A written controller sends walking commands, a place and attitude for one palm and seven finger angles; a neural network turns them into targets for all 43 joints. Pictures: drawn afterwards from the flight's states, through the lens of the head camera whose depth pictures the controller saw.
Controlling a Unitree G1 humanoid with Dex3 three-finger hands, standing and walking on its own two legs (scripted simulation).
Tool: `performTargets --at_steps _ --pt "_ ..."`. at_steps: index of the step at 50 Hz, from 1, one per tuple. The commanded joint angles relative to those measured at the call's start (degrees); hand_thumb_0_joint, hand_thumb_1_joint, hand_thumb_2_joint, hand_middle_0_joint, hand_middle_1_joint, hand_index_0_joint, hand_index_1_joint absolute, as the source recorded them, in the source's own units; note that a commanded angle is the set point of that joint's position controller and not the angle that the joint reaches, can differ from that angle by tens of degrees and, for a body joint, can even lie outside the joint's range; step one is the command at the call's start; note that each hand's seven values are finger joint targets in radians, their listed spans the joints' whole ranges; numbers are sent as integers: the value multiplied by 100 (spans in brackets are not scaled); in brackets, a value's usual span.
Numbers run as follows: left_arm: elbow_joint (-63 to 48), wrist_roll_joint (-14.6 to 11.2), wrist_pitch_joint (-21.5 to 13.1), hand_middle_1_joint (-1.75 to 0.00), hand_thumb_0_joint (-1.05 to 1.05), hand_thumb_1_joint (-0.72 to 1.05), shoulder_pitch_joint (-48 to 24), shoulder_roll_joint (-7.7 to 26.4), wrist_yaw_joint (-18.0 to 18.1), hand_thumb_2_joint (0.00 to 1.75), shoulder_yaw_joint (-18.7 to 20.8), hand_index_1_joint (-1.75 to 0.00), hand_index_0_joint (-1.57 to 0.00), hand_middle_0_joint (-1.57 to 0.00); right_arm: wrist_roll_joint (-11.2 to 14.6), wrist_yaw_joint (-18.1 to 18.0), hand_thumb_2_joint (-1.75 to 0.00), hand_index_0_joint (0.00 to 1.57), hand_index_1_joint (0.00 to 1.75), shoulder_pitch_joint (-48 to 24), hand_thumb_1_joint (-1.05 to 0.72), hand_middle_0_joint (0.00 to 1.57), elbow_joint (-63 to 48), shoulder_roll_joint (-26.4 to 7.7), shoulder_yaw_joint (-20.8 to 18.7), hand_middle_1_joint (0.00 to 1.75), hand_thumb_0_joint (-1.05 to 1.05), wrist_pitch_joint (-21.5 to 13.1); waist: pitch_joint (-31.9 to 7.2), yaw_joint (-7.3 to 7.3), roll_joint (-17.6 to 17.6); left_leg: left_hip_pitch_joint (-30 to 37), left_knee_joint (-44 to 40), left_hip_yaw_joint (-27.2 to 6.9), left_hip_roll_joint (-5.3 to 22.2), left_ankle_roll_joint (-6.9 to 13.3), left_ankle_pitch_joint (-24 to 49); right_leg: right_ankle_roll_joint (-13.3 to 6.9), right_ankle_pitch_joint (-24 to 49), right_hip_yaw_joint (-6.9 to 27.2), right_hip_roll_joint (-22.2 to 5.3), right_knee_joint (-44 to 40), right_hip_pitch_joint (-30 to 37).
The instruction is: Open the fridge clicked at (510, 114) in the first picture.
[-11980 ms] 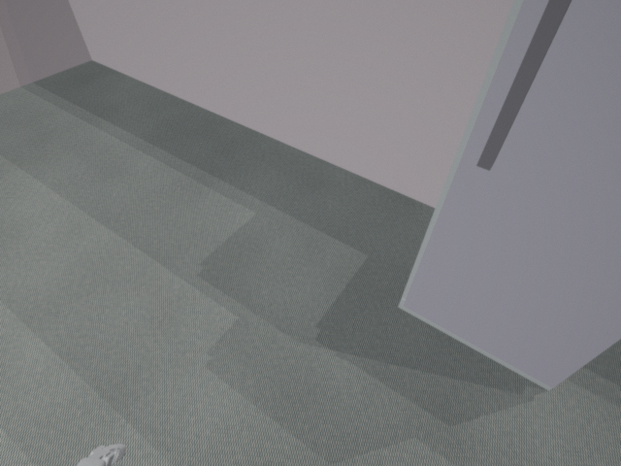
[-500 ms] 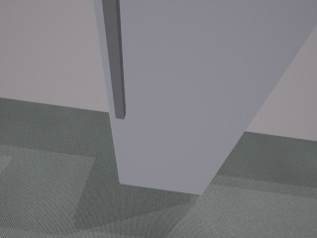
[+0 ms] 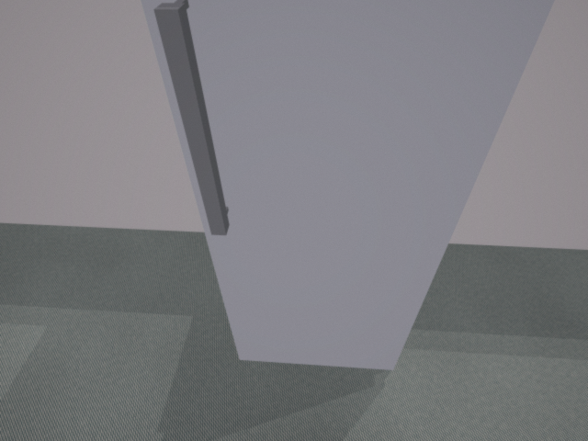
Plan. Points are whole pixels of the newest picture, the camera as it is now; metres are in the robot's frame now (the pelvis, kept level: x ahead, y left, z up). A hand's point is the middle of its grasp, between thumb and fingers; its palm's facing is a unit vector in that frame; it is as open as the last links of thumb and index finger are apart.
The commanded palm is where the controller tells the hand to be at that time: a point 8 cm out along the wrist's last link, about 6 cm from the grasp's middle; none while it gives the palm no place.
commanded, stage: look again from close up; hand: left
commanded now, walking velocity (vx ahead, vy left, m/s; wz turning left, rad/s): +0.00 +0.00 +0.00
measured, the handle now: (204, 137) +0.50 +0.17 +0.19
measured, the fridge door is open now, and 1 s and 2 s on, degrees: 0 0 0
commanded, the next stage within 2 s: none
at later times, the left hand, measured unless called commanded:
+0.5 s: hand out of the picture -0.02 +0.15 -0.17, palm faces +0.03 -0.98 -0.17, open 7.4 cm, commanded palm none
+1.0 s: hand out of the picture -0.03 +0.14 -0.17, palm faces +0.06 -0.99 -0.15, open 7.4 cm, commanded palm none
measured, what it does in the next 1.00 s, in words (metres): stands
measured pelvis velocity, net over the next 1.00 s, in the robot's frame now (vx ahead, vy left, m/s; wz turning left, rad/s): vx -0.02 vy -0.01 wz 0.00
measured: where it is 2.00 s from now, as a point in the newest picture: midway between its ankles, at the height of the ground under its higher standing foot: outside the picture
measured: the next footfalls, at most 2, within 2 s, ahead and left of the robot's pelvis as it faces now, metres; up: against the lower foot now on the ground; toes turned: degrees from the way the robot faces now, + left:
none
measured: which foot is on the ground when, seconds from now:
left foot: down 0.00-1.00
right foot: down 0.00-1.00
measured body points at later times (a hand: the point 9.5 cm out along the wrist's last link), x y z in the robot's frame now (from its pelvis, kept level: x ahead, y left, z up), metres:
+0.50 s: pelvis -0.02 -0.01 +0.00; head -0.03 -0.02 +0.45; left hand -0.02 +0.20 -0.16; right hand -0.06 -0.23 -0.16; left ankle -0.01 +0.09 -0.74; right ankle +0.05 -0.12 -0.74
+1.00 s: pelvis -0.02 -0.01 +0.00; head -0.02 -0.01 +0.45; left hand -0.04 +0.19 -0.16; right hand -0.04 -0.21 -0.16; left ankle -0.01 +0.09 -0.74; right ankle +0.05 -0.12 -0.74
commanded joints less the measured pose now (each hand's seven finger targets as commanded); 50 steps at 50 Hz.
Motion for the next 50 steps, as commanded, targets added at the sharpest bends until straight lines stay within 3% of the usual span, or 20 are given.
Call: performTargets --at_steps 1,5,7,16,21,25,34,41,46,50 --pt "-388 -5 -57 -30 0 90 195 674 15 90 112 -30 -20 -20 -2 28 -90 20 30 315 -90 20 -322 -499 -104 30 0 -47 884 -44 -354 -990 -1049 -801 631 -16 -350 -243 -760 732 -381 -723 -200" --pt "-526 -14 -50 -30 0 90 245 704 8 90 161 -30 -20 -20 -18 36 -90 20 30 436 -90 20 -317 -525 -105 30 0 -43 871 -36 -319 -1062 -1068 -769 563 -5 -578 -244 -1006 848 -369 -852 -206" --pt "-566 -18 -53 -30 0 90 257 702 9 90 172 -30 -20 -20 -21 27 -90 20 30 490 -90 20 -306 -459 -89 30 0 -57 762 -27 -139 -1024 -1070 -751 565 -8 -500 -256 -877 844 -375 -859 -110" --pt "-653 -36 -45 -30 0 90 265 659 -7 90 202 -30 -20 -20 -10 25 -90 20 30 717 -90 20 -166 -342 -57 30 0 -57 594 -13 -389 -966 -1017 -685 564 -33 -366 -252 -896 834 -428 -1009 57" --pt "-596 -45 -47 -30 0 90 326 591 -1 90 200 -30 -20 -20 -5 17 -90 20 30 812 -90 20 -51 -275 -43 30 0 -52 539 -20 -202 -943 -1043 -690 595 -53 -334 -256 -781 824 -422 -1005 113" --pt "-522 -51 -44 -30 0 90 375 537 -2 90 196 -30 -20 -20 5 15 -90 20 30 904 -90 20 36 -208 -33 30 0 -30 603 -25 -322 -1023 -978 -631 550 -66 -413 -250 -983 891 -449 -1089 95" --pt "-438 -33 -24 -30 0 90 525 379 13 90 199 -30 -20 -20 6 -6 -90 20 30 957 -90 20 109 -104 -44 30 0 -16 747 -3 -121 -1187 -1085 -707 594 -60 -667 -222 -940 833 -385 -1046 48" --pt "-447 -13 -27 -30 0 90 598 298 17 90 213 -30 -20 -20 10 -10 -90 20 30 951 -90 20 92 -56 -73 30 0 -16 703 0 -292 -1115 -1052 -689 596 -40 -607 -205 -917 821 -376 -1064 -1" --pt "-467 -14 -29 -30 0 90 613 264 18 90 221 -30 -20 -20 3 -15 -90 20 30 914 -90 20 79 -38 -75 30 0 -28 720 9 -100 -1142 -1116 -750 632 -37 -597 -207 -748 770 -350 -1003 21" --pt "-469 -20 -35 -30 0 90 634 242 11 90 228 -30 -20 -20 6 -15 -90 20 30 879 -90 20 66 -42 -70 30 0 -36 678 13 -189 -1146 -1091 -735 609 -35 -522 -203 -691 796 -369 -995 86"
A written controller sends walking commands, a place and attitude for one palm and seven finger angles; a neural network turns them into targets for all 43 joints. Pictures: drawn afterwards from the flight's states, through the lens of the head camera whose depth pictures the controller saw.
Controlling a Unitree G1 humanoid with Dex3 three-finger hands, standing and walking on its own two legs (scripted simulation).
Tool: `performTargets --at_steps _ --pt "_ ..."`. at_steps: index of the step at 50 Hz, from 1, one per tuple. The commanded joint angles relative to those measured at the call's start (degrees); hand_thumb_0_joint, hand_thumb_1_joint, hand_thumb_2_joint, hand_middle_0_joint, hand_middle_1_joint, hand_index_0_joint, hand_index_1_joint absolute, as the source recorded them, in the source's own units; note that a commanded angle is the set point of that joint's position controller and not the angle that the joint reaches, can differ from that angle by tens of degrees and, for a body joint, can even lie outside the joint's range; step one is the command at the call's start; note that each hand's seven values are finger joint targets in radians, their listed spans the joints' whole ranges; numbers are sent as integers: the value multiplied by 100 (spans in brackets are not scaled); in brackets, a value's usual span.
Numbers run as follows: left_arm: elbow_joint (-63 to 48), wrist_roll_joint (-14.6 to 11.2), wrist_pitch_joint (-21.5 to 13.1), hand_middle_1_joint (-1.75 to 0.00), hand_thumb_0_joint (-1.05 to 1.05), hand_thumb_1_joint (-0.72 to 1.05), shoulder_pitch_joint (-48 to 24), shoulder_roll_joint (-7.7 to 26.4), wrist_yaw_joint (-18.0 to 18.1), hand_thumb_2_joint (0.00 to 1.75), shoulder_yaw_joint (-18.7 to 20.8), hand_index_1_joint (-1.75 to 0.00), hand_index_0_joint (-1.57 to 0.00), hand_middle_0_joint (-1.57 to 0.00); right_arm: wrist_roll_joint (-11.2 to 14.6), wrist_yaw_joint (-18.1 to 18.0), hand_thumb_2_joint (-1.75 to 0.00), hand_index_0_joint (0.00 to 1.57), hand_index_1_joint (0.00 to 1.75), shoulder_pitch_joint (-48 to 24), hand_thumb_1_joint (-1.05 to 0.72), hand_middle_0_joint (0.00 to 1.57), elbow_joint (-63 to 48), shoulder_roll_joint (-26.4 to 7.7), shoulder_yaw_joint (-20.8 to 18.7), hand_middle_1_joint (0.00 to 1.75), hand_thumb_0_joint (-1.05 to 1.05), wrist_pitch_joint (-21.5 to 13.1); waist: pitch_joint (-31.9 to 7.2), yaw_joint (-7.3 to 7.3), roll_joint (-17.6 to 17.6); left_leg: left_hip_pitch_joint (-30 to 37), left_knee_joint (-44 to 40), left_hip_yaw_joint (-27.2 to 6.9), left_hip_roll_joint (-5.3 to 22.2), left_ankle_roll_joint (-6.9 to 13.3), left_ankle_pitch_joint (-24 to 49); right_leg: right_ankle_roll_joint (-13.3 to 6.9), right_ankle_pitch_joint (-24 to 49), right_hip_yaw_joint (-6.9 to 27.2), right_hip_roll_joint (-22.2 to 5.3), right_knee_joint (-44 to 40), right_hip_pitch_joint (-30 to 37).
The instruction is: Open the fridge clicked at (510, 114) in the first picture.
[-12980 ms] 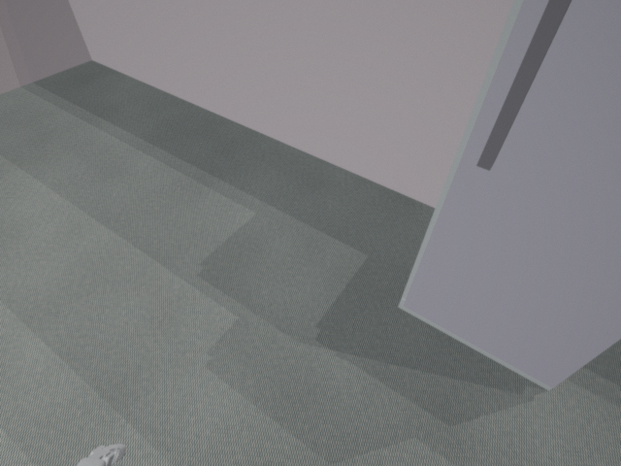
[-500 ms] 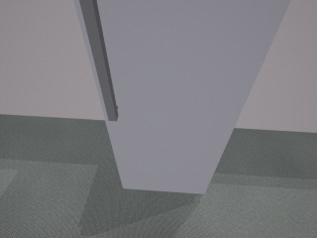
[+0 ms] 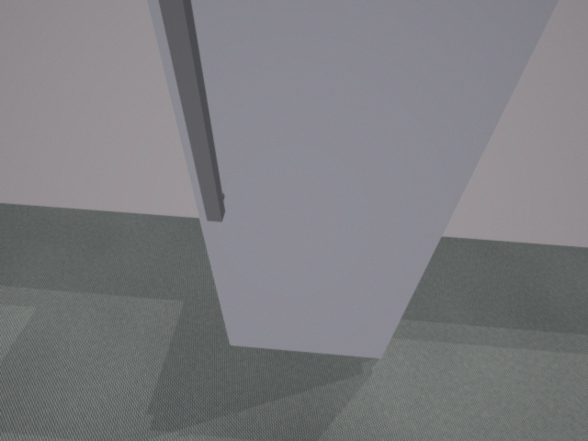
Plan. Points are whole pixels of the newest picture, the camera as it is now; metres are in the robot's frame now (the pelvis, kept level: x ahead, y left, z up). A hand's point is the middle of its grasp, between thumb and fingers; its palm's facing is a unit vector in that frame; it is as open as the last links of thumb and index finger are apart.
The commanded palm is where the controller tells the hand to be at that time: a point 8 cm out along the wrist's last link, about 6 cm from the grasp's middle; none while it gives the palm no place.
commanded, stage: look again from close up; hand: left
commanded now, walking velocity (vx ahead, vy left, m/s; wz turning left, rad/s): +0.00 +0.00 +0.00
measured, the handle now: (203, 122) +0.51 +0.18 +0.18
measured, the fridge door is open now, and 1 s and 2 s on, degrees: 0 0 0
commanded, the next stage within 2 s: raise the hand to about handle height in 1.30 s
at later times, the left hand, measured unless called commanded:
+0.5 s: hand out of the picture +0.00 +0.15 -0.17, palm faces +0.06 -0.99 -0.16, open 7.4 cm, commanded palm none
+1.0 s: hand out of the picture +0.00 +0.15 -0.18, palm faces +0.06 -0.99 -0.15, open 7.4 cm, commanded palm none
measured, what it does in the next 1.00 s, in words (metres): stands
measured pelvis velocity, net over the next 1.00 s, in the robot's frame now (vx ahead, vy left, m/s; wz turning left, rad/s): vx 0.02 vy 0.00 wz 0.00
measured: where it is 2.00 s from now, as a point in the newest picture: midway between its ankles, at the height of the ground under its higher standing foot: outside the picture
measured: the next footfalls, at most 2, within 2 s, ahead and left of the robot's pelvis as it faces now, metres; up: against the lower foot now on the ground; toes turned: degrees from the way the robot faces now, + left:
none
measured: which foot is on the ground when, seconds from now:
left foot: down 0.00-1.00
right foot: down 0.00-1.00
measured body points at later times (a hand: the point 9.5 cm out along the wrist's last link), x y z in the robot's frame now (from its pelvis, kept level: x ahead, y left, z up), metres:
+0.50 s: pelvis +0.01 +0.00 +0.00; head +0.01 +0.00 +0.45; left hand +0.00 +0.21 -0.16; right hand -0.01 -0.20 -0.16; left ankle +0.01 +0.10 -0.74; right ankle +0.07 -0.11 -0.74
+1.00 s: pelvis +0.02 +0.00 +0.00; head +0.02 +0.01 +0.45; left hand +0.00 +0.20 -0.16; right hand -0.01 -0.20 -0.16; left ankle +0.01 +0.10 -0.74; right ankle +0.07 -0.11 -0.74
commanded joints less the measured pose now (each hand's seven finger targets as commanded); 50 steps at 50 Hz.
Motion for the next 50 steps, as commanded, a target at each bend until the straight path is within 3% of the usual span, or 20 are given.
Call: performTargets --at_steps 1,7,12,32,36,50 --pt "-188 -20 -62 -30 0 90 417 450 16 90 72 -30 -20 -20 26 -34 -90 20 30 454 -90 20 -139 -465 -106 30 0 -50 658 -38 39 -848 -940 -708 539 36 -715 -109 -926 780 -466 -647 235" --pt "-190 -32 -81 -30 0 90 400 433 19 90 67 -30 -20 -20 33 -44 -90 20 30 397 -90 20 -128 -481 -96 30 0 -94 476 -24 38 -733 -939 -712 571 30 -340 -111 -386 725 -482 -518 472" --pt "-180 -34 -76 -30 0 90 359 434 25 90 54 -30 -20 -20 41 -49 -90 20 30 344 -90 20 -100 -487 -86 30 0 -93 591 -22 107 -724 -987 -706 589 11 -269 -110 -272 708 -474 -498 471" --pt "-161 -36 -88 -30 0 90 318 484 28 90 50 -30 -20 -20 44 -52 -90 20 30 276 -90 20 -36 -481 -88 30 0 -96 467 -32 18 -440 -911 -592 582 -1 40 -113 -66 708 -515 -524 558" --pt "-149 -33 -78 -30 0 90 326 482 27 90 42 -30 -20 -20 41 -50 -90 20 30 260 -90 20 -28 -467 -86 30 0 -75 634 -32 4 -486 -957 -608 579 -2 -104 -117 -268 725 -493 -584 448" --pt "-154 -45 -76 -30 0 90 343 487 18 90 50 -30 -20 -20 33 -49 -90 20 30 279 -90 20 12 -473 -73 30 0 -86 577 -18 51 -495 -967 -616 569 2 -199 -113 -397 721 -498 -595 470"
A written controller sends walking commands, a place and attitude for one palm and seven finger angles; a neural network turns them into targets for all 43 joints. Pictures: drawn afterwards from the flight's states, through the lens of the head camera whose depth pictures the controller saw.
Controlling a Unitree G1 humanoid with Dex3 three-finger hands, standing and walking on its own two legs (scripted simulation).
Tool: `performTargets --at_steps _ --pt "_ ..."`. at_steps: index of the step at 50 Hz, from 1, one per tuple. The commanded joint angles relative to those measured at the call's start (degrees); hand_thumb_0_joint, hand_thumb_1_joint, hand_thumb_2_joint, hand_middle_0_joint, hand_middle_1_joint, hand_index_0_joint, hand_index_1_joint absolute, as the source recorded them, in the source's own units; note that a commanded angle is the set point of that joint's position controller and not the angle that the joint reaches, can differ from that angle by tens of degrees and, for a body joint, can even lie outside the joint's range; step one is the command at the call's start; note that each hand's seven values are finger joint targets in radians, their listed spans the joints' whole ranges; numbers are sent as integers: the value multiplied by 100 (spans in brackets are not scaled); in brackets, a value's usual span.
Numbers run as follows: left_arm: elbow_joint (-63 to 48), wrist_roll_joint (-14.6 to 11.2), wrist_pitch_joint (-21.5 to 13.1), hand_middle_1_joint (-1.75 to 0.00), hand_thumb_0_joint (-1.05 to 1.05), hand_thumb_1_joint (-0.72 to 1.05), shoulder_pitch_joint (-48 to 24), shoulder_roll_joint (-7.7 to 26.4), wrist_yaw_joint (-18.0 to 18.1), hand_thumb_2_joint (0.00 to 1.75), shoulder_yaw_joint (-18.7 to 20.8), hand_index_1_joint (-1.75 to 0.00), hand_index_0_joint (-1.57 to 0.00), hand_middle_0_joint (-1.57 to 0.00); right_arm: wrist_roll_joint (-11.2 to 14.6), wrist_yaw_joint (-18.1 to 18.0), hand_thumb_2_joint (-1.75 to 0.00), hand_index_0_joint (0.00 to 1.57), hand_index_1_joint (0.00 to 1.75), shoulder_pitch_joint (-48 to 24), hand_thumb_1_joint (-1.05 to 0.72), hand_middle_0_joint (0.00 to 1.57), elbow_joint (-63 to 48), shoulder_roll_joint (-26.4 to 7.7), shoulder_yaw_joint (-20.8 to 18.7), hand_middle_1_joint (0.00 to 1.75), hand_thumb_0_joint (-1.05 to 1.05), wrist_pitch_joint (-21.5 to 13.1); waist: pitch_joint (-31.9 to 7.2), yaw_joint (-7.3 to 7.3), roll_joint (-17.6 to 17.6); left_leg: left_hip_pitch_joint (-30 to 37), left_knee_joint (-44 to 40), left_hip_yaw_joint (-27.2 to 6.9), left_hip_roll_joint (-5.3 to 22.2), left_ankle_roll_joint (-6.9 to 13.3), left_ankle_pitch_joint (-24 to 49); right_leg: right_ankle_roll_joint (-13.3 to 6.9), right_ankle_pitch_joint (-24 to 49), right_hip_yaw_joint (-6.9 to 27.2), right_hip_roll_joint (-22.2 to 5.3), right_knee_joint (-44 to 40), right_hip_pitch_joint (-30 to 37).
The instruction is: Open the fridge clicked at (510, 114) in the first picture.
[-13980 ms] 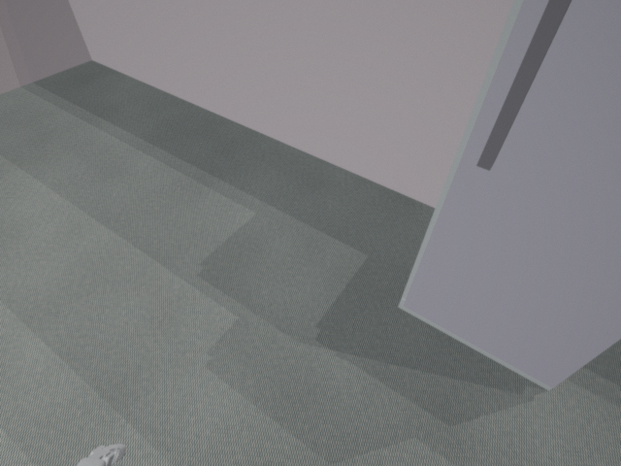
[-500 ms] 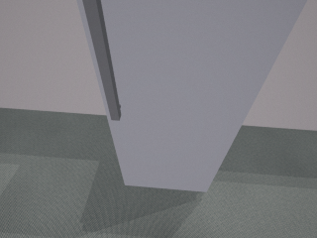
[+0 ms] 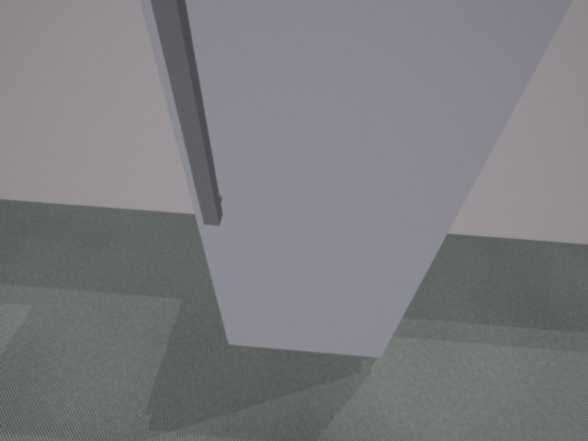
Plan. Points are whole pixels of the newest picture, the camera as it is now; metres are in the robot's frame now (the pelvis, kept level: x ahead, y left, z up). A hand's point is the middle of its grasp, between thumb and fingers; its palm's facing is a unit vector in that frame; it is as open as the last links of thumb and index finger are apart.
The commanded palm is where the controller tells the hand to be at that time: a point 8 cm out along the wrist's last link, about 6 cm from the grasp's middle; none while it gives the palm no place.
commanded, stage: look again from close up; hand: left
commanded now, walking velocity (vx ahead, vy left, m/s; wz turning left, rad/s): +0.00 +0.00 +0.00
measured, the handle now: (199, 124) +0.50 +0.18 +0.18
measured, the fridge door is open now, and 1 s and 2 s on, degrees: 0 0 0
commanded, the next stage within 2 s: raise the hand to about handle height in 0.30 s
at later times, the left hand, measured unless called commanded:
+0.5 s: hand out of the picture +0.05 +0.20 -0.14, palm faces +0.21 -0.94 -0.26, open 7.3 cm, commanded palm +0.11 +0.21 -0.05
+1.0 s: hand (119, 404) +0.15 +0.21 +0.04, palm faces +0.25 -0.96 -0.10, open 9.7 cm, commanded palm +0.15 +0.24 +0.04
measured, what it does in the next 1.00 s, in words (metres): stands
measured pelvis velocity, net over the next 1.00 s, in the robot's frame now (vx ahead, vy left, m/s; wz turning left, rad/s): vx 0.01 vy -0.02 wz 0.08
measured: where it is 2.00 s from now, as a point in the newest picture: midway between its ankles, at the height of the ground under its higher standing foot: outside the picture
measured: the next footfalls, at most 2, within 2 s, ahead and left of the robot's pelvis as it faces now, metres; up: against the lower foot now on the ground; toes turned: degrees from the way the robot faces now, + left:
none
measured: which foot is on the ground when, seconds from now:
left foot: down 0.00-1.00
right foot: down 0.00-1.00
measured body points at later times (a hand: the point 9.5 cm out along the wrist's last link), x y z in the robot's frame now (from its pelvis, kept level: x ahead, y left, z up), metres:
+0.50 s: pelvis +0.00 +0.00 +0.00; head +0.00 +0.00 +0.45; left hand +0.04 +0.25 -0.12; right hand +0.01 -0.22 -0.15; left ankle -0.01 +0.10 -0.74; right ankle +0.05 -0.11 -0.74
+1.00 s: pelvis +0.01 -0.02 -0.05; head +0.03 -0.01 +0.40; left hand +0.13 +0.26 +0.05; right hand +0.26 -0.23 -0.08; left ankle -0.01 +0.10 -0.74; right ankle +0.05 -0.11 -0.74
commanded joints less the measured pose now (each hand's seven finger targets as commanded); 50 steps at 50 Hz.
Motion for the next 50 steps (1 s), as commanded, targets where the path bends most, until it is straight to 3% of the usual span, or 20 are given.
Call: performTargets --at_steps 1,19,20,21,22,23,24,26,28,30,32,35,36,39,42,45,46,47,48,50 --pt "-166 -20 -54 -30 0 90 445 444 12 90 61 -30 -20 -20 24 -32 -90 20 30 464 -90 20 -130 -451 -89 30 0 -50 478 -26 92 -791 -780 -645 582 8 -103 -139 -218 687 -500 -503 259" --pt "-140 -29 -59 -30 0 90 435 429 11 90 59 -30 -20 -20 18 -42 -90 20 30 468 -90 20 -95 -473 -81 30 0 -74 407 -28 142 -720 -788 -638 614 10 23 -135 -24 663 -490 -403 291" --pt "157 19 -101 -30 0 90 783 731 219 90 16 -30 -20 -20 62 -1 -90 20 30 -366 -90 20 -497 -821 -108 30 0 -120 250 209 266 -642 268 -308 734 -117 694 -125 1617 738 -704 -23 166" --pt "-8686 -1322 -1201 -32 0 88 -3329 2612 248 89 1247 -32 -20 -20 -91 -486 -90 20 30 -198 -90 20 -2394 -2001 -409 30 0 -992 -1963 -701 2077 925 -134 -487 40 -320 1433 159 1404 236 -105 -36 603" --pt "-7957 -825 -920 -33 0 85 -1985 1471 469 88 366 -33 -20 -20 120 -555 -90 20 30 -705 -90 20 -2224 -1265 87 30 0 -1604 -2042 -293 1999 593 -434 -293 302 -398 2172 -192 380 88 -76 363 735" --pt "-6208 -738 -533 -34 0 83 -931 845 727 87 61 -34 -21 -21 250 -354 -90 20 30 -583 -90 20 -1803 -1361 77 30 0 -1826 -1605 -170 1095 -75 -508 -272 284 -358 1270 -149 -427 88 -26 562 224" --pt "-6193 -862 -30 -36 0 81 69 19 705 86 -424 -36 -21 -21 374 -224 -90 20 30 -482 -90 20 -1972 -1169 -4 30 0 -1876 -940 -242 460 -499 -621 -568 409 -266 246 -120 -634 -70 27 431 -48" --pt "-7126 -1039 -50 -39 0 76 -119 -315 528 84 -893 -39 -21 -21 514 -359 -90 20 30 -643 -90 20 -2491 -1360 -32 30 0 -2090 -30 -371 -182 -1000 -431 -643 337 -115 -1007 -16 -1102 -30 -8 151 -361" --pt "-7455 -1097 -541 -42 0 71 -107 102 384 82 -710 -42 -21 -21 401 -328 -90 20 30 -724 -90 20 -2835 -1615 -82 30 0 -2304 207 -385 -884 -1255 36 -691 97 -48 -1308 39 -2006 129 -21 -1 -757" --pt "-6751 -1121 -1060 -45 0 67 32 74 104 80 -398 -45 -22 -22 261 -219 -90 20 30 -777 -90 20 -3007 -1652 -250 30 0 -2309 546 -309 -1541 -1805 469 -685 0 -105 -1356 35 -2467 89 -13 210 -1306" --pt "-5894 -1357 -1709 -48 0 62 1509 154 -520 78 93 -48 -22 -22 197 14 -90 20 30 -848 -90 20 -3342 -1658 -372 30 0 -2179 350 131 -1331 -2180 840 -490 -50 -236 -1030 -66 -2391 6 4 648 -1319" --pt "-5598 -1507 -2621 -53 0 55 2133 1067 -1502 75 1247 -53 -22 -22 82 317 -90 20 30 -1333 -90 20 -3947 -1789 -537 30 0 -1792 -80 278 -889 -2563 1479 -252 -186 -291 -724 -216 -1774 172 -25 1142 -1009" --pt "-5474 -1397 -2562 -54 0 53 2481 1519 -1568 74 1795 -54 -23 -23 119 373 -90 20 30 -1394 -90 20 -4078 -1783 -609 30 0 -1605 -347 540 -452 -2658 1520 -183 -222 -259 -533 -247 -1395 247 -34 1318 -775" --pt "-7246 -1429 -2137 -58 0 46 1862 1382 -1519 71 1435 -58 -23 -23 235 328 -90 20 30 -1618 -90 20 -4657 -1598 -493 30 0 -1190 -946 591 413 -2571 1554 -24 -249 -134 -153 -230 -579 382 -53 1616 -528" --pt "-9009 -1643 -2389 -63 0 39 763 1639 -1234 68 1716 -63 -24 -24 202 196 -90 20 30 -1279 -90 20 -4767 -1446 -436 30 0 -1179 -1560 331 1141 -2096 1667 -243 -87 -75 263 -208 -105 427 41 1738 -614" --pt "-9749 -1743 -2975 -68 0 32 192 1427 -1253 65 1269 -68 -24 -24 215 114 -90 20 30 -906 -90 20 -4410 -1441 -326 30 0 -1388 -1624 -141 1314 -1681 1948 -453 1 -47 726 -161 410 329 156 1765 -1017" --pt "-9804 -1779 -3124 -69 0 29 -339 1210 -1417 64 868 -69 -24 -24 187 79 -90 20 30 -898 -90 20 -4308 -1529 -242 30 0 -1480 -1412 -403 1038 -1632 2045 -553 34 -7 670 -123 385 315 196 1778 -1290" --pt "-9446 -1815 -3194 -70 0 27 -519 1180 -1577 63 755 -70 -25 -25 240 27 -90 20 30 -864 -90 20 -4110 -1568 -227 30 0 -1596 -1150 -512 878 -1664 2077 -625 73 4 467 -99 182 323 194 1680 -1451" --pt "-9153 -1861 -3166 -72 0 25 -518 996 -1762 62 523 -72 -25 -25 282 -18 -90 20 30 -832 -90 20 -4025 -1588 -209 30 0 -1711 -1012 -597 660 -1674 2058 -673 91 21 208 -58 -70 291 194 1578 -1522" --pt "-8571 -1827 -2817 -75 0 20 -614 1138 -2081 60 502 -75 -25 -25 348 -129 -90 20 30 -821 -90 20 -3928 -1700 -196 30 0 -1814 -785 -671 121 -1916 1964 -761 99 38 -365 -2 -723 315 165 1336 -1580"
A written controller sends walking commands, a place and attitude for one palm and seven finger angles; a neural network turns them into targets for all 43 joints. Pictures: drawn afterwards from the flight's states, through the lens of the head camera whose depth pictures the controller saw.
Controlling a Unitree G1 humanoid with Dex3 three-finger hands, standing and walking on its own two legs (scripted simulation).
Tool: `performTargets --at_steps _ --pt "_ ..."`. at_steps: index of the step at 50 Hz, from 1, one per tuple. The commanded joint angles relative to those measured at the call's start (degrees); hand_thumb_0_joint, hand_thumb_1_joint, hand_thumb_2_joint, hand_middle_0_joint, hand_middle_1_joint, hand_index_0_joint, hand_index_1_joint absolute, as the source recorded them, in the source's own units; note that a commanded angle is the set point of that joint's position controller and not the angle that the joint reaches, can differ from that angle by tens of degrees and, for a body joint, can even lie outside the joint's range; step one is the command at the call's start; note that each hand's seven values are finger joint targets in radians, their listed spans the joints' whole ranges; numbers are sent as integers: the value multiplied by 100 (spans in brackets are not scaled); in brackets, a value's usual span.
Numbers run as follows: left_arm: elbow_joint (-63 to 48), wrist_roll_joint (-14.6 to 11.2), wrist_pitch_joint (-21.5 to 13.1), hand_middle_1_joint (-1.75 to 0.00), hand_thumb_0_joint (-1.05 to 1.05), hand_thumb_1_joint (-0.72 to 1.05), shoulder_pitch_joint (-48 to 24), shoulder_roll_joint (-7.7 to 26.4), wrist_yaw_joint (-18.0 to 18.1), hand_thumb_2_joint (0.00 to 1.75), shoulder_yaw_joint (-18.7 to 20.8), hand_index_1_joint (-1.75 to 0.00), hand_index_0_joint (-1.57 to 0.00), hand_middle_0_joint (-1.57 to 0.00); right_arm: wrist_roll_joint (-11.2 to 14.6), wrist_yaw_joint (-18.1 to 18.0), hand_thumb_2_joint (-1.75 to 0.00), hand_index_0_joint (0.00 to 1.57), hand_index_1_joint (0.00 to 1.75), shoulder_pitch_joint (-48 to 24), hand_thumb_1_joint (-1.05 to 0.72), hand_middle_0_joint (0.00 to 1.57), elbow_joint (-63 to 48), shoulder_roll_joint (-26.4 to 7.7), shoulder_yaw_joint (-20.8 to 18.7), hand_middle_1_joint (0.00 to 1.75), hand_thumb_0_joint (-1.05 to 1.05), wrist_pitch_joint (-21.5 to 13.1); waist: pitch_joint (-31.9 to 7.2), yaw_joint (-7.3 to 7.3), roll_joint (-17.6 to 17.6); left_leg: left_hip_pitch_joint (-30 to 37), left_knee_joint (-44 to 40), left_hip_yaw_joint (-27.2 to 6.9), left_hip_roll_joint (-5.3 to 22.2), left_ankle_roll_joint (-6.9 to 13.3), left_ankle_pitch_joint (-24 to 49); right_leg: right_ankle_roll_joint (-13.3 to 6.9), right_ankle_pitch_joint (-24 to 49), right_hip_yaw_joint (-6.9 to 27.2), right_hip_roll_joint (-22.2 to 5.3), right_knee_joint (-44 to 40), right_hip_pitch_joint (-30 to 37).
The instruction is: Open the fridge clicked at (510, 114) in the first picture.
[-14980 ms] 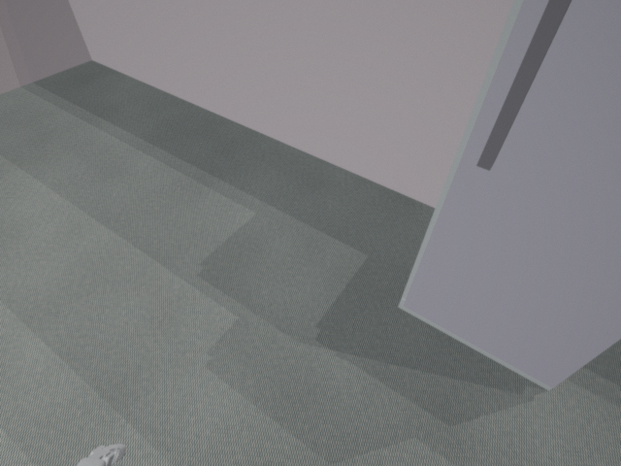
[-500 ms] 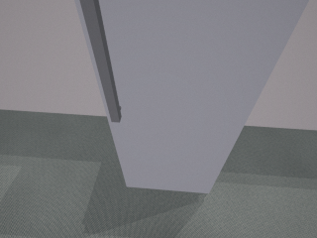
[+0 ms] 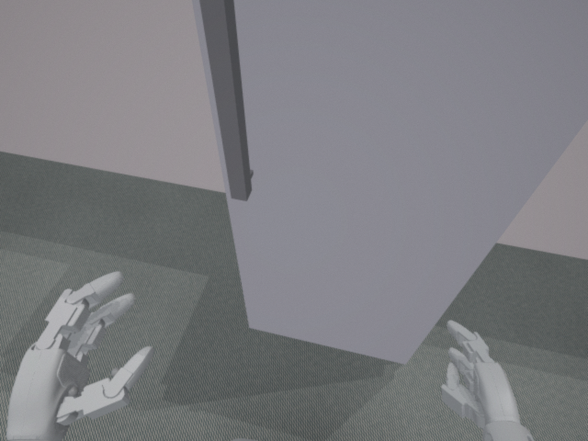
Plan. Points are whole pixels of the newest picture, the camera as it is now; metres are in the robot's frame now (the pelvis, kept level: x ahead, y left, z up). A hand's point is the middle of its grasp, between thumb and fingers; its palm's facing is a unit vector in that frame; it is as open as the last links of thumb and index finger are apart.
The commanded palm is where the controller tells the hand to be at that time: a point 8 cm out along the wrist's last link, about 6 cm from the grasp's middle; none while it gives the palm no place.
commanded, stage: raise the hand to about handle height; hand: left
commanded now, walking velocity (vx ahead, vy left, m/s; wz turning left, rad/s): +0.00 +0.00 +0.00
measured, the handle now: (234, 87) +0.50 +0.16 +0.23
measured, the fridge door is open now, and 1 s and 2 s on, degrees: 0 0 0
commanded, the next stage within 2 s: move the hooked fingers beside the handle in 1.50 s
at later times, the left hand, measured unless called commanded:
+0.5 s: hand (118, 266) +0.25 +0.23 +0.15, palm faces -0.04 -0.99 -0.11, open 12.7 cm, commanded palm +0.21 +0.29 +0.18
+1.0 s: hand (15, 137) +0.28 +0.29 +0.29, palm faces +0.05 -0.99 -0.15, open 14.0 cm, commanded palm +0.25 +0.33 +0.28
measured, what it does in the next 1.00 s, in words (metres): stands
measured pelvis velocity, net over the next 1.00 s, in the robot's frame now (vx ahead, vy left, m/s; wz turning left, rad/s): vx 0.01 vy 0.02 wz -0.02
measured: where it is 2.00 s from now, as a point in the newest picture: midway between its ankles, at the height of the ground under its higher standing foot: outside the picture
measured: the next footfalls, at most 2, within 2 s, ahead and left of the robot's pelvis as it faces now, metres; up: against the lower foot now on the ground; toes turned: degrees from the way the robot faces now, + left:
none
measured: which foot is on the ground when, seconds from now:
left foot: down 0.00-1.00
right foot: down 0.00-1.00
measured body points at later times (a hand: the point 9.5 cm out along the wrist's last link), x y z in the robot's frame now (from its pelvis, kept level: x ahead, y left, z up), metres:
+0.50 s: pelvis +0.01 +0.01 +0.03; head +0.01 +0.00 +0.48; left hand +0.24 +0.29 +0.16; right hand +0.18 -0.25 -0.03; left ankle -0.01 +0.12 -0.69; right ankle +0.03 -0.09 -0.69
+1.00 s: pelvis +0.01 +0.02 +0.04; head -0.03 +0.00 +0.49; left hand +0.27 +0.34 +0.30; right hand +0.20 -0.19 -0.02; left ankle -0.01 +0.12 -0.69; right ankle +0.03 -0.09 -0.69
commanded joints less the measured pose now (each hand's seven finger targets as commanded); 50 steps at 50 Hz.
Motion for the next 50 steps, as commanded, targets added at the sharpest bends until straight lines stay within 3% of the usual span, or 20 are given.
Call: performTargets --at_steps 1,3,5,6,8,10,11,14,18,21,26,29,31,35,39,41,42,43,46,50 --pt "-832 -57 -84 -76 0 18 -1988 477 -839 59 -571 -76 -25 -25 170 -260 -90 20 30 76 -90 20 -364 -670 -106 30 0 -488 -65 -1061 -190 52 -892 -138 -107 212 905 175 504 851 91 -1204 132" --pt "-328 26 573 -80 0 13 -1760 1017 -1022 57 -12 -80 -25 -25 210 -338 -90 20 30 -32 -90 20 -417 -693 -119 30 0 -439 -285 -784 -515 -130 -1092 -83 -140 195 743 223 19 967 -47 -1460 480" --pt "-3 23 1233 -82 0 8 -1462 1453 -1159 55 603 -82 -26 -26 228 -387 -90 20 30 -221 -90 20 -537 -673 -117 30 0 -351 -805 -451 -741 -47 -1290 -18 -172 200 1088 249 262 1024 -166 -1545 1127" --pt "153 -49 1531 -84 0 6 -1251 1841 -1139 54 1123 -84 -26 -26 231 -378 -90 20 30 -325 -90 20 -587 -643 -112 30 0 -289 -1050 -212 -461 39 -1333 21 -198 181 1323 231 478 1073 -202 -1522 1500" --pt "-664 -431 1717 -87 0 1 -1369 1916 -1000 52 1613 -87 -26 -26 205 -364 -90 20 30 -506 -90 20 -788 -459 10 30 0 -255 -1590 16 -230 353 -1469 52 -209 140 1973 216 1435 925 -231 -1396 2155" --pt "-1250 -771 1656 -90 0 -3 -1461 1754 -730 50 1855 -90 -27 -27 198 -337 -90 20 30 -512 -90 20 -841 -315 93 30 0 -358 -1607 86 -95 503 -1630 32 -189 95 2329 172 2078 676 -119 -1312 2315" --pt "-1370 -878 1570 -92 0 -6 -1529 1759 -599 49 1974 -92 -27 -27 171 -325 -90 20 30 -499 -90 20 -799 -290 111 30 0 -427 -1532 95 -171 477 -1663 0 -170 77 2459 151 2278 651 -80 -1323 2409" --pt "-1321 -830 1339 -96 0 -13 -1587 1305 -509 46 1515 -96 -27 -27 179 -257 -90 20 30 -225 -90 20 -547 -377 71 30 0 -627 -983 -124 62 707 -1798 71 -143 58 2523 186 2410 588 -13 -1446 1985" --pt "-653 -512 1725 -102 0 -22 -2189 1287 -943 42 874 -102 -28 -28 267 -328 -90 20 30 -69 -90 20 -362 -619 11 30 0 -746 -250 -386 205 849 -1977 100 -119 134 2059 237 1882 674 -27 -1801 1586" --pt "-611 -404 2149 -107 0 -29 -2885 1781 -1130 39 1053 -107 -29 -29 314 -480 -90 20 30 -151 -90 20 -367 -740 8 30 0 -757 -90 -356 124 1011 -2163 27 -116 204 1668 237 1152 740 -32 -2083 1592" --pt "-1439 -537 2077 -114 0 -41 -3858 2769 -913 34 2182 -114 -29 -29 230 -547 -90 20 30 -349 -90 20 -405 -625 116 30 0 -790 -1096 -82 289 1650 -2415 -78 -131 175 2328 149 1757 588 1 -2032 2440" --pt "-1006 -697 2090 -118 0 -48 -3956 2448 -927 31 2134 -118 -30 -30 250 -514 -90 20 30 -394 -90 20 -326 -540 199 30 0 -768 -837 -84 662 1807 -2562 -79 -147 79 2611 99 2208 497 27 -2050 2462" --pt "-428 -678 2388 -120 0 -50 -4041 2346 -1061 30 2003 -120 -30 -30 268 -495 -90 20 30 -390 -90 20 -241 -581 214 30 0 -704 -457 -82 743 1782 -2626 -63 -130 67 2666 81 2337 518 36 -2143 2359" --pt "462 -458 3306 -120 0 -50 -4542 2216 -1337 30 1494 -120 -30 -30 389 -499 -90 20 30 -403 -90 20 -277 -660 251 30 0 -436 343 -240 199 1493 -2822 -105 -93 109 1976 146 1666 516 25 -2383 1880" --pt "58 -362 3715 -120 0 -50 -5575 2808 -1498 30 1713 -120 -30 -30 402 -488 -90 20 30 -609 -90 20 -505 -687 287 30 0 -267 -520 -190 202 1905 -2841 -172 -129 146 2174 120 1749 557 -2 -2357 2227" --pt "-557 -421 3575 -120 0 -50 -6047 3315 -1480 30 2160 -120 -30 -30 350 -488 -90 20 30 -749 -90 20 -580 -583 336 30 0 -269 -1085 -116 236 2212 -2787 -181 -145 155 2508 103 2007 578 17 -2337 2545" --pt "-943 -440 3451 -120 0 -50 -6349 3489 -1447 30 2342 -120 -30 -30 334 -483 -90 20 30 -798 -90 20 -614 -547 348 30 0 -275 -1426 -91 523 2354 -2805 -179 -169 137 2636 86 2097 586 7 -2349 2705" --pt "-980 -458 3339 -120 0 -50 -6375 3551 -1402 30 2459 -120 -30 -30 319 -482 -90 20 30 -792 -90 20 -627 -487 386 30 0 -284 -1500 -77 563 2423 -2838 -196 -174 117 2694 69 2119 554 24 -2351 2750" --pt "-458 -475 3253 -120 0 -50 -6262 3614 -1348 30 2617 -120 -30 -30 298 -471 -90 20 30 -734 -90 20 -454 -496 415 30 0 -265 -1116 -59 750 2355 -2936 -186 -150 81 2749 30 2126 510 54 -2470 2663" --pt "1290 -280 3970 -120 0 -50 -6562 3275 -1509 30 2023 -120 -30 -30 443 -480 -90 20 30 -625 -90 20 -212 -690 381 30 0 -137 203 -257 516 1809 -3179 -211 -99 77 1839 67 1319 471 -7 -2667 1905"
